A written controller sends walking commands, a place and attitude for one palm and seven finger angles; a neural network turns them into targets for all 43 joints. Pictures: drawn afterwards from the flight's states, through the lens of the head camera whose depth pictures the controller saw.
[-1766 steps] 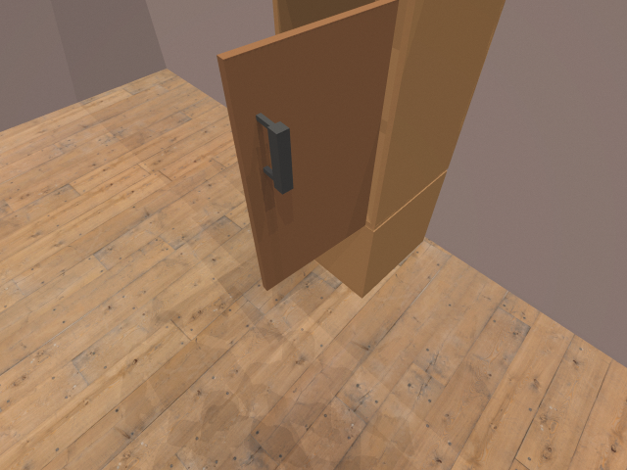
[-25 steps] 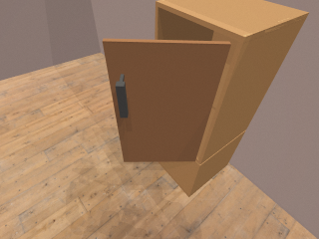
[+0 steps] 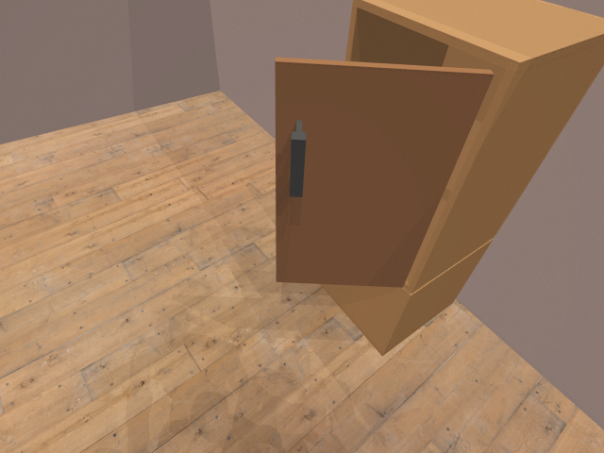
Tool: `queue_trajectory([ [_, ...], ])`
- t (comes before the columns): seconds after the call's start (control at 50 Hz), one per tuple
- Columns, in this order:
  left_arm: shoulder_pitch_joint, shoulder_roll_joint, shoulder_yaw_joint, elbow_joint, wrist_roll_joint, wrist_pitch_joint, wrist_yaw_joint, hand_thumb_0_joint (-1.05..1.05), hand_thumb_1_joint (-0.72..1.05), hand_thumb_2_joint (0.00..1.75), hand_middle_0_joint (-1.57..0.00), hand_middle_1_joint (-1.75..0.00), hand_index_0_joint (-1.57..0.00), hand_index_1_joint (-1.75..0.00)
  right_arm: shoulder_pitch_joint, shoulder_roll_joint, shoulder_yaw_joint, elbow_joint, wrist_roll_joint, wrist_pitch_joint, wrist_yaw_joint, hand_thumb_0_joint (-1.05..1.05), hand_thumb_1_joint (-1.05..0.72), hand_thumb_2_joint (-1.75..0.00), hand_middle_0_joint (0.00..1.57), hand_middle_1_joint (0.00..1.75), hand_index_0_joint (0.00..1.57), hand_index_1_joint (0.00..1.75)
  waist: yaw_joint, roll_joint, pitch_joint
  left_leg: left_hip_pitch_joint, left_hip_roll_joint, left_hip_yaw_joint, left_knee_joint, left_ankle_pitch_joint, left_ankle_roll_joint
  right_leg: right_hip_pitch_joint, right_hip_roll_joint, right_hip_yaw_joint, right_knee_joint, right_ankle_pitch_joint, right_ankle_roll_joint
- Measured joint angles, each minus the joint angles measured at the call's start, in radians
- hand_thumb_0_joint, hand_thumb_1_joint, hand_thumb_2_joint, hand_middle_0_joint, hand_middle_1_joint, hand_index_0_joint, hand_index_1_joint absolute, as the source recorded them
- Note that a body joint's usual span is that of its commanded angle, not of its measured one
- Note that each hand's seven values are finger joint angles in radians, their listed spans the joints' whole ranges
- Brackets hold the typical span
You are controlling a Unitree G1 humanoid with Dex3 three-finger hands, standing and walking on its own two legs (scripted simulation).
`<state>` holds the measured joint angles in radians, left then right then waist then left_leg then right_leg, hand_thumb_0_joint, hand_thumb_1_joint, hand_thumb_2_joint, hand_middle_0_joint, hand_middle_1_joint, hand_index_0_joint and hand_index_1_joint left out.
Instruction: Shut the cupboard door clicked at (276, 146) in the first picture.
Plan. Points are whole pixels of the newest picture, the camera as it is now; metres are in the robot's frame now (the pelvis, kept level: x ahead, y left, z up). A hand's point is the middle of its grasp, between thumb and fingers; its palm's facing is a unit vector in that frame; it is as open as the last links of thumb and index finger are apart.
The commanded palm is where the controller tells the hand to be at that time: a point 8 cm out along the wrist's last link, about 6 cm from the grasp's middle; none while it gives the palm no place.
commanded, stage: come to a stop and stand still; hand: left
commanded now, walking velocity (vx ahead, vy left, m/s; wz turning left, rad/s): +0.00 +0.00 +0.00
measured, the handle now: (297, 158) +0.59 +0.07 +0.08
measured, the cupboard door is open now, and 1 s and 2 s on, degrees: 54 54 54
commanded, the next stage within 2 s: look again from close up in 0.56 s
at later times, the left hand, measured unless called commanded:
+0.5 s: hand out of the picture +0.05 +0.22 -0.17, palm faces -0.08 -0.99 -0.13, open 7.3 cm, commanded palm none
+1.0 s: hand out of the picture -0.02 +0.18 -0.18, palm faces -0.04 -0.98 -0.17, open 7.3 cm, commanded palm none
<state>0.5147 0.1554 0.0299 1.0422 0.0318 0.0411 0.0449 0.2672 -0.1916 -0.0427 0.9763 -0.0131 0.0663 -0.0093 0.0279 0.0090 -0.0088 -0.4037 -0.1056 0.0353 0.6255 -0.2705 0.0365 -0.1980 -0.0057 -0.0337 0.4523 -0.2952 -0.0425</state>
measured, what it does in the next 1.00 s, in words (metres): steps on the spot: left foot, then right foot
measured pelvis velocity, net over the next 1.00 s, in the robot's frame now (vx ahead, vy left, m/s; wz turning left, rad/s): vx -0.02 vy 0.02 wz -0.06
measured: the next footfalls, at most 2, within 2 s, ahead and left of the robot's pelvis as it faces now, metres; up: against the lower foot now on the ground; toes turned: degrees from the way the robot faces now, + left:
left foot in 0.12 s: +0.03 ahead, +0.09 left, +0.00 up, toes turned -2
right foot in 0.76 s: +0.00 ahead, -0.12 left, +0.00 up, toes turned -3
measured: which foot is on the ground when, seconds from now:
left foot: up 0.00-0.10, down 0.12-1.00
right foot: down 0.00-0.16, up 0.18-0.74, down 0.76-1.00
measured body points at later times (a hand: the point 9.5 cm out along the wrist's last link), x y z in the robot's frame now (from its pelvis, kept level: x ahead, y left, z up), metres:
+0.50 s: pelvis -0.03 +0.06 +0.01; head -0.02 +0.10 +0.46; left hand +0.05 +0.28 -0.16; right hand -0.09 -0.14 -0.13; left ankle -0.01 +0.09 -0.74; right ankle -0.06 -0.10 -0.69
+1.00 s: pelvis -0.02 +0.02 +0.00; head -0.01 +0.02 +0.45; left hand -0.02 +0.23 -0.16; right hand -0.03 -0.20 -0.16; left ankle -0.01 +0.09 -0.74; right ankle -0.04 -0.12 -0.74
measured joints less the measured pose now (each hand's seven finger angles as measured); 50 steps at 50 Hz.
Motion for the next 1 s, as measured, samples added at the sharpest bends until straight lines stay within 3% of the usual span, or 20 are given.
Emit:
queue_trajectory([
  [0.04, 0.001, 0.0, 0.009, 0.019, -0.002, 0.011, 0.006, 0.0, 0.91, 0.9, -0.2, -0.3, -0.2, -0.3, 0.008, 0.012, -0.006, -0.007, 0.001, -0.009, 0.003, 0.0, -0.91, -0.9, 0.2, 0.3, 0.2, 0.3, -0.005, -0.026, -0.002, -0.022, 0.014, -0.018, 0.2, -0.032, -0.013, -0.014, -0.018, 0.001, -0.011, 0.086, 0.004],
  [0.06, -0.006, 0.0, 0.01, 0.028, -0.001, 0.013, 0.006, 0.0, 0.91, 0.9, -0.2, -0.3, -0.2, -0.3, 0.018, 0.017, -0.007, -0.008, 0.003, -0.019, 0.004, 0.0, -0.91, -0.9, 0.2, 0.3, 0.2, 0.3, -0.011, -0.034, -0.004, 0.002, 0.032, -0.027, 0.221, -0.052, -0.015, -0.025, -0.022, 0.004, 0.001, 0.096, 0.023],
  [0.12, -0.044, 0.003, 0.004, 0.015, 0.001, 0.004, 0.0, 0.0, 0.91, 0.9, -0.2, -0.3, -0.2, -0.3, 0.057, 0.022, 0.001, 0.003, 0.008, -0.051, -0.001, 0.0, -0.9, -0.9, 0.2, 0.3, 0.2, 0.3, -0.021, -0.044, -0.01, 0.143, 0.075, -0.046, -0.018, -0.086, -0.013, -0.085, -0.032, 0.009, 0.085, 0.052, 0.071],
  [0.18, -0.118, 0.01, 0.002, -0.006, -0.005, -0.008, -0.008, 0.0, 0.91, 0.9, -0.2, -0.3, -0.2, -0.3, 0.07, 0.049, 0.02, 0.043, -0.001, -0.057, -0.014, 0.0, -0.91, -0.9, 0.2, 0.3, 0.2, 0.3, -0.007, -0.078, 0.013, 0.144, 0.037, -0.022, -0.045, -0.045, 0.046, -0.107, -0.044, 0.055, 0.128, -0.016, 0.054],
  [0.22, -0.152, 0.013, -0.001, -0.02, -0.006, -0.013, -0.009, 0.0, 0.91, 0.9, -0.2, -0.3, -0.2, -0.3, 0.081, 0.069, 0.034, 0.061, -0.004, -0.061, -0.019, 0.0, -0.91, -0.9, 0.2, 0.3, 0.2, 0.3, -0.008, -0.082, 0.009, 0.158, 0.03, -0.013, -0.092, -0.004, 0.066, -0.115, -0.032, 0.066, 0.169, -0.046, 0.043],
  [0.32, -0.206, 0.026, 0.001, -0.03, -0.002, -0.022, -0.019, 0.0, 0.91, 0.9, -0.2, -0.3, -0.2, -0.3, 0.099, 0.111, 0.054, 0.085, -0.01, -0.078, -0.029, 0.0, -0.9, -0.9, 0.21, 0.3, 0.2, 0.3, -0.038, -0.082, -0.013, 0.195, 0.029, -0.005, -0.213, 0.066, 0.078, -0.119, 0.001, 0.054, 0.281, -0.089, 0.034],
  [0.44, -0.269, 0.04, 0.008, -0.033, -0.002, -0.012, -0.033, 0.0, 0.92, 0.9, -0.2, -0.3, -0.2, -0.3, 0.12, 0.122, 0.055, 0.097, -0.015, -0.098, -0.041, 0.0, -0.91, -0.9, 0.21, 0.3, 0.2, 0.3, -0.078, -0.064, -0.01, 0.218, 0.042, 0.003, -0.294, 0.115, 0.083, -0.135, 0.008, 0.041, 0.344, -0.097, 0.035],
  [0.54, -0.312, 0.04, 0.012, -0.046, -0.001, -0.001, -0.039, 0.0, 0.92, 0.9, -0.2, -0.3, -0.2, -0.3, 0.141, 0.111, 0.052, 0.117, -0.015, -0.094, -0.042, 0.0, -0.9, -0.9, 0.21, 0.3, 0.2, 0.3, -0.09, -0.054, 0.0, 0.221, 0.05, 0.005, -0.321, 0.134, 0.083, -0.159, -0.008, 0.046, 0.349, -0.074, 0.043],
  [0.62, -0.329, 0.031, 0.007, -0.047, -0.005, -0.001, -0.038, 0.0, 0.92, 0.9, -0.2, -0.3, -0.19, -0.3, 0.151, 0.096, 0.047, 0.133, -0.015, -0.087, -0.037, 0.0, -0.9, -0.9, 0.21, 0.3, 0.2, 0.3, -0.095, -0.049, 0.009, 0.219, 0.054, 0.003, -0.319, 0.136, 0.079, -0.139, -0.023, 0.042, 0.264, -0.078, 0.042],
  [0.72, -0.319, 0.015, 0.002, -0.04, -0.013, -0.017, -0.029, 0.0, 0.92, 0.9, -0.2, -0.3, -0.2, -0.3, 0.152, 0.085, 0.042, 0.146, -0.008, -0.08, -0.028, 0.0, -0.9, -0.9, 0.21, 0.3, 0.2, 0.3, -0.085, -0.056, 0.012, 0.197, 0.05, 0.006, -0.263, 0.104, 0.065, -0.044, -0.027, 0.033, 0.031, -0.001, 0.034],
  [0.76, -0.306, 0.029, 0.006, -0.037, -0.018, -0.031, -0.018, -0.01, 0.93, 0.9, -0.2, -0.3, -0.2, -0.3, 0.149, 0.09, 0.045, 0.15, -0.003, -0.08, -0.026, 0.0, -0.9, -0.9, 0.21, 0.3, 0.2, 0.3, -0.071, -0.086, 0.008, 0.177, 0.03, 0.021, -0.22, 0.078, 0.058, -0.004, -0.04, 0.06, -0.047, 0.053, 0.029],
  [0.82, -0.29, 0.027, -0.002, -0.01, -0.019, -0.036, -0.011, -0.01, 0.95, 0.9, -0.2, -0.3, -0.2, -0.3, 0.12, 0.082, 0.046, 0.154, -0.001, -0.078, -0.022, 0.0, -0.9, -0.9, 0.2, 0.3, 0.2, 0.3, -0.064, -0.064, 0.019, 0.179, 0.04, 0.017, -0.189, 0.055, 0.049, -0.001, -0.032, 0.059, -0.027, 0.075, 0.068],
  [1.0, -0.18, -0.004, -0.037, 0.051, -0.018, -0.046, -0.013, 0.0, 0.93, 0.9, -0.2, -0.3, -0.2, -0.3, 0.037, 0.061, 0.051, 0.133, 0.002, -0.083, -0.024, 0.01, -0.92, -0.9, 0.21, 0.3, 0.2, 0.3, -0.033, -0.025, 0.018, 0.212, 0.058, 0.01, -0.19, 0.033, 0.024, 0.026, -0.015, 0.054, -0.015, 0.038, 0.068],
])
